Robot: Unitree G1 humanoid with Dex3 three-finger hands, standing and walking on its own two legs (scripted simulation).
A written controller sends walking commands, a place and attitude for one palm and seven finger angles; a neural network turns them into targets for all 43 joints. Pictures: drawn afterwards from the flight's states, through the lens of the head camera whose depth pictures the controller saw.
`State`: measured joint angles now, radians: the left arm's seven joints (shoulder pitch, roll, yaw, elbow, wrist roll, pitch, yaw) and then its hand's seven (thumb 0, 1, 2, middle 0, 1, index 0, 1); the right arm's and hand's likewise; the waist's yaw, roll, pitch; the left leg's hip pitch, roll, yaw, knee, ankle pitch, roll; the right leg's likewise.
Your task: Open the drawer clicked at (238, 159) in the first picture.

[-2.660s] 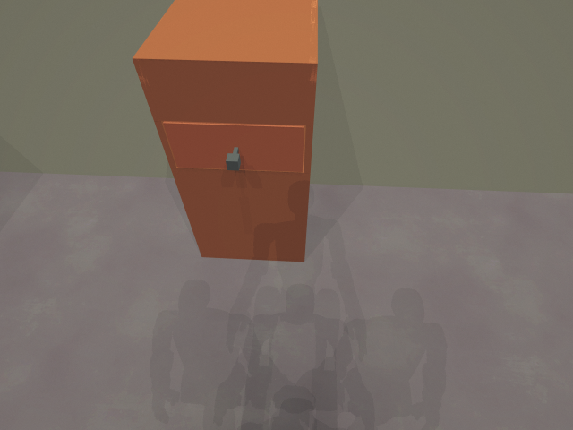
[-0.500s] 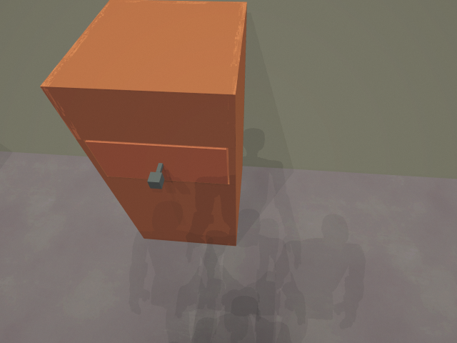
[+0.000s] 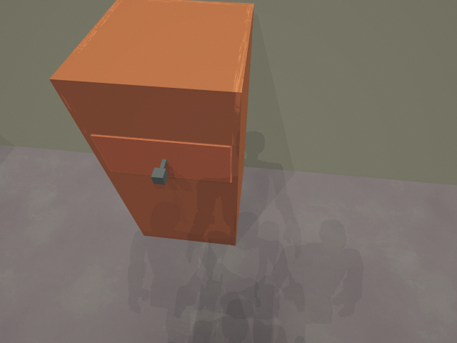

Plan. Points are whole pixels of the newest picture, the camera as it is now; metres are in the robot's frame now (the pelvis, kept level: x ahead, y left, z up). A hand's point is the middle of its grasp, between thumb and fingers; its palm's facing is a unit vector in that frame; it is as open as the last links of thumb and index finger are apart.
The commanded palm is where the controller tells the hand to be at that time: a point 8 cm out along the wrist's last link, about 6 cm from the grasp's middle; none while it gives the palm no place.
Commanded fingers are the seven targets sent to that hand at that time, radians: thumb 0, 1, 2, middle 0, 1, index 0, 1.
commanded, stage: come to a stop and stand still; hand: left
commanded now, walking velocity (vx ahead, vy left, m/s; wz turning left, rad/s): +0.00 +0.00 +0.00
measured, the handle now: (161, 170) +0.55 +0.24 -0.16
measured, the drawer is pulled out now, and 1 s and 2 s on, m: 0.00 0.00 0.00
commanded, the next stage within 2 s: look again from close up in 0.44 s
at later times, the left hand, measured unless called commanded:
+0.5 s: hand out of the picture +0.02 +0.19 -0.16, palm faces +0.00 -0.98 -0.20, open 7.3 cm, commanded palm none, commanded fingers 0.00 0.90 0.90 -0.20 -0.30 -0.20 -0.30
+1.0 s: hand out of the picture +0.05 +0.24 -0.16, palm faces -0.02 -0.97 -0.24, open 7.3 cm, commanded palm none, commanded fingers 0.00 0.90 0.90 -0.20 -0.30 -0.20 -0.30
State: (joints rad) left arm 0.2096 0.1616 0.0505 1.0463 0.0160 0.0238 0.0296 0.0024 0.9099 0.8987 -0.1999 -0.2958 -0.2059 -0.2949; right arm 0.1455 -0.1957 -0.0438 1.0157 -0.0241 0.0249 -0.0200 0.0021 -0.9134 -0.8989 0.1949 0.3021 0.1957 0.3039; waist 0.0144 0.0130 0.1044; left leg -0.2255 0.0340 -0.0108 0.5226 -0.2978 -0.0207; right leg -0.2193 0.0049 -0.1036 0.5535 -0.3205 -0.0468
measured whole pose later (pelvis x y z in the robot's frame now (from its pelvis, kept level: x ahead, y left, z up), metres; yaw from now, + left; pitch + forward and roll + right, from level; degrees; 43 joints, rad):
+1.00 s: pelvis -0.02 +0.04 +0.01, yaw -2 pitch -3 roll -1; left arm 0.25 0.24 0.00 0.99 0.01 0.00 0.02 0.00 0.91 0.90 -0.20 -0.30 -0.20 -0.29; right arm 0.21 -0.25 -0.01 0.98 -0.02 -0.01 -0.01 0.00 -0.91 -0.90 0.20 0.30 0.20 0.30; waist 0.00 -0.02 -0.01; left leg -0.19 0.01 0.04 0.50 -0.26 0.02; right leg -0.17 -0.02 -0.05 0.48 -0.25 0.00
